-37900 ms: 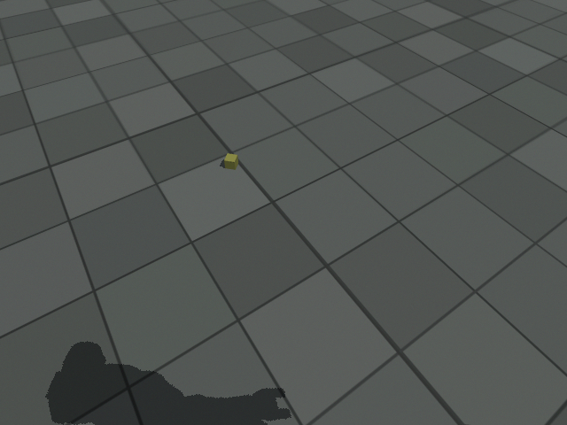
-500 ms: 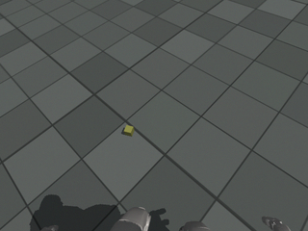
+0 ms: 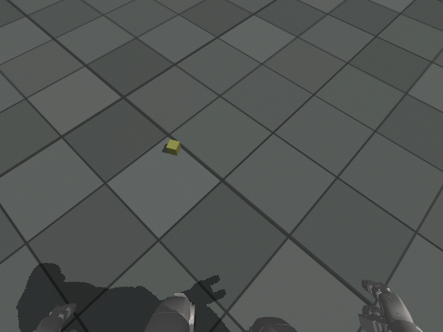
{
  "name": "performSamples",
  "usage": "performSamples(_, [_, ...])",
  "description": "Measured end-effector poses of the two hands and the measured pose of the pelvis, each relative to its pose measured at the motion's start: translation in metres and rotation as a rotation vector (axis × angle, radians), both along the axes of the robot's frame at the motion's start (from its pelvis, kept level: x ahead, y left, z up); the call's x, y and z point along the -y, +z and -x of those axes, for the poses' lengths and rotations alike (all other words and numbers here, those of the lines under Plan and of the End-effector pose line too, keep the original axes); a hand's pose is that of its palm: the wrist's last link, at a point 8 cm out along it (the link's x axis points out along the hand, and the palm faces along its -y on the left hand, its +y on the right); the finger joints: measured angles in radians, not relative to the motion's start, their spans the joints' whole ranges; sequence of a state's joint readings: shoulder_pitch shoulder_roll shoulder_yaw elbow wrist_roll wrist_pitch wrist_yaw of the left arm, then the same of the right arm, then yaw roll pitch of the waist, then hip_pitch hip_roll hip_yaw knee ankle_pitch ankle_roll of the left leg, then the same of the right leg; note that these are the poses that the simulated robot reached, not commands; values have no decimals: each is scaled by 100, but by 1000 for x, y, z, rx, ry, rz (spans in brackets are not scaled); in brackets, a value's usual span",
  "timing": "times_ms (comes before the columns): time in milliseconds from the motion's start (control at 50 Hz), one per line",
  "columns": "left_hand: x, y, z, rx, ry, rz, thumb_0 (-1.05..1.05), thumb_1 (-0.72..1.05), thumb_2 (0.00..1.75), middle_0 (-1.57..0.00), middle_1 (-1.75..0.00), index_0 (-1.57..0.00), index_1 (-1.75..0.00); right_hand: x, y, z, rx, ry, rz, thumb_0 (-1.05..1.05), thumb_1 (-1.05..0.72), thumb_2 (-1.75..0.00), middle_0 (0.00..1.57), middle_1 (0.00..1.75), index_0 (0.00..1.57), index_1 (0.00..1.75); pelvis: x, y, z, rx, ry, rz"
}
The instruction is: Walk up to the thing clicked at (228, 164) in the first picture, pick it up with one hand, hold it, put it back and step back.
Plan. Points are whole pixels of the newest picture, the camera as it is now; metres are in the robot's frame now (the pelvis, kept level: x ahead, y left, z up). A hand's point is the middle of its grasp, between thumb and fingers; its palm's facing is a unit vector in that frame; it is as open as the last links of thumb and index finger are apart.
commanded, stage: step back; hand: left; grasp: from above
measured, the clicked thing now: (173, 147) +0.94 +0.27 -0.73
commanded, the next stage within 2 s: stand in 1.52 s
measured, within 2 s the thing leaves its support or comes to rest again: neither
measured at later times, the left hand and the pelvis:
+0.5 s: hand out of the picture -0.09 +0.29 -0.14, palm faces +0.08 -0.92 -0.39, open 7.4 cm; pelvis -0.16 +0.01 +0.01, yaw +5 degrees
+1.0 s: hand out of the picture -0.18 +0.29 -0.12, palm faces +0.07 -0.91 -0.41, open 7.4 cm; pelvis -0.19 +0.02 +0.02, yaw +3 degrees
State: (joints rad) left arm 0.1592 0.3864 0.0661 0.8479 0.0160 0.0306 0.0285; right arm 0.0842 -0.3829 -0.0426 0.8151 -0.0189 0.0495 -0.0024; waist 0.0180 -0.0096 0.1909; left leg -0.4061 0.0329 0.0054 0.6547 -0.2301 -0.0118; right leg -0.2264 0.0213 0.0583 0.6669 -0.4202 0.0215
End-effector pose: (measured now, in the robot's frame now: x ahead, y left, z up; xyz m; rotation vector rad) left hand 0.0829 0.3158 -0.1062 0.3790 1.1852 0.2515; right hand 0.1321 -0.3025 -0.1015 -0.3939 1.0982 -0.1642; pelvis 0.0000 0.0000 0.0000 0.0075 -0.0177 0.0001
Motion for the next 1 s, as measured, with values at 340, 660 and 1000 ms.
performSamples(340, [-9, 27, 112, 91, 37, -57, 1, 90, 90, -20, -30, -21, -31, 0, -16, 137, -120, 21, 0, 1, -90, -90, 21, 30, 20, 30, -2, 4, 115, 8, 88, -5])
performSamples(660, [-10, -1, 252, -72, 71, 51, 1, 90, 90, -20, -30, -20, -30, -10, 20, 221, -13, 3, -2, 1, -90, -90, 21, 30, 20, 30, -6, 12, 191, 15, 26, 0])
performSamples(1000, [-19, 24, 274, -41, 105, 6, 1, 90, 90, -20, -30, -21, -31, -6, 6, 238, -85, -3, -30, 1, -90, -90, 21, 30, 20, 30, -15, 17, 189, 31, 55, 11])
